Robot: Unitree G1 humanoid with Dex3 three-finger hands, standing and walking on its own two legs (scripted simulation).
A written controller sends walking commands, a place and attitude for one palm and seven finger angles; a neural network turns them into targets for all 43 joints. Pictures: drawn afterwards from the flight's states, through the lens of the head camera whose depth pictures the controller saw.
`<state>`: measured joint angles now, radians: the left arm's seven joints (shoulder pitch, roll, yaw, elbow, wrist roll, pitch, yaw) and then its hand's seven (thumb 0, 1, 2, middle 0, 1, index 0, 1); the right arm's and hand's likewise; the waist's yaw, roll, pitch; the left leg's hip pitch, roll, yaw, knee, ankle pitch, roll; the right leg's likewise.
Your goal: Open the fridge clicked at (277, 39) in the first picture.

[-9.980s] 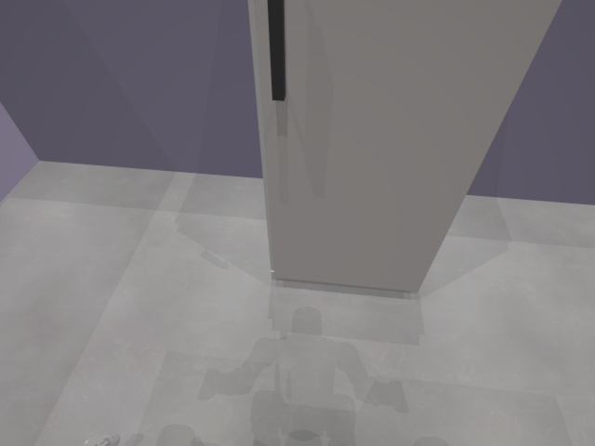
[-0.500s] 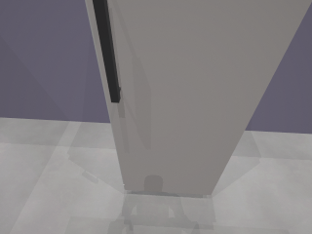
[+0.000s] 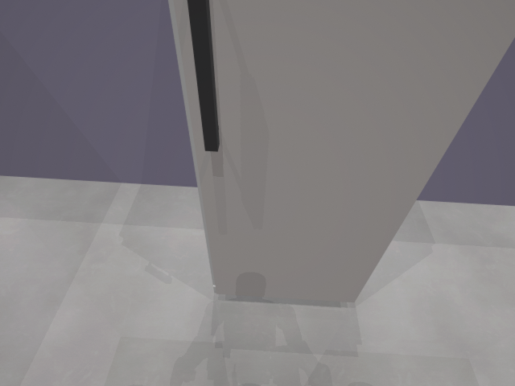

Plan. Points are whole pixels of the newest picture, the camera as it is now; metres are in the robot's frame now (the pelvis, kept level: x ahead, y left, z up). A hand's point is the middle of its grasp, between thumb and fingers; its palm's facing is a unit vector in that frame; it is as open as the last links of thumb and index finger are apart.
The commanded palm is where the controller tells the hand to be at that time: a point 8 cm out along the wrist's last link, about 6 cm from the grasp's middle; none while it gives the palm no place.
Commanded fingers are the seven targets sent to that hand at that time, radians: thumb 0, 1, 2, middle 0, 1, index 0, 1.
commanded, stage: come to a stop and stand still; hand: left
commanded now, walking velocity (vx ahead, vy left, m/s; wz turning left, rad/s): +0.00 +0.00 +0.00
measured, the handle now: (206, 56) +0.54 +0.12 +0.26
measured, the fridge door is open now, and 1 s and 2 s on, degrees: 0 0 0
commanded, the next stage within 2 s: look again from close up in 0.72 s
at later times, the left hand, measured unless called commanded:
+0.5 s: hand out of the picture +0.04 +0.22 -0.17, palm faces -0.02 -0.96 -0.28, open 7.4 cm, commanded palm none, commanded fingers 0.00 0.90 0.90 -0.20 -0.30 -0.20 -0.30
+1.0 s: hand out of the picture +0.10 +0.22 -0.15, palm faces -0.04 -0.95 -0.30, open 7.4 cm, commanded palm none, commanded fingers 0.00 0.90 0.90 -0.20 -0.30 -0.20 -0.30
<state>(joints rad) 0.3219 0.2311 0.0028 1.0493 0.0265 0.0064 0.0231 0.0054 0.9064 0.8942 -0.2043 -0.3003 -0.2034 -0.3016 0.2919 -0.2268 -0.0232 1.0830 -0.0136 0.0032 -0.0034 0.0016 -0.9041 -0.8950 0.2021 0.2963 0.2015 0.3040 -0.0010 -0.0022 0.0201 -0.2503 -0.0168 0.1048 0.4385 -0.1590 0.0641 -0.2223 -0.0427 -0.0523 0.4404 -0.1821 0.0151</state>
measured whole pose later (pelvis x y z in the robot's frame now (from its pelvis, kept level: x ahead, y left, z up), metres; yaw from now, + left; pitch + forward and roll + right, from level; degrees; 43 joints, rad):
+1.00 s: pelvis +0.03 -0.01 +0.01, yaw +0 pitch -2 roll +0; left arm 0.17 0.30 -0.01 1.07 0.02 -0.01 0.01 0.01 0.90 0.89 -0.21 -0.30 -0.20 -0.30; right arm 0.15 -0.30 0.00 1.11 -0.01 -0.01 0.00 0.00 -0.90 -0.89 0.20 0.30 0.20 0.30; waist -0.01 0.00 0.04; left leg -0.16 -0.01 0.10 0.34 -0.15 0.05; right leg -0.14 -0.03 -0.06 0.35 -0.18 0.01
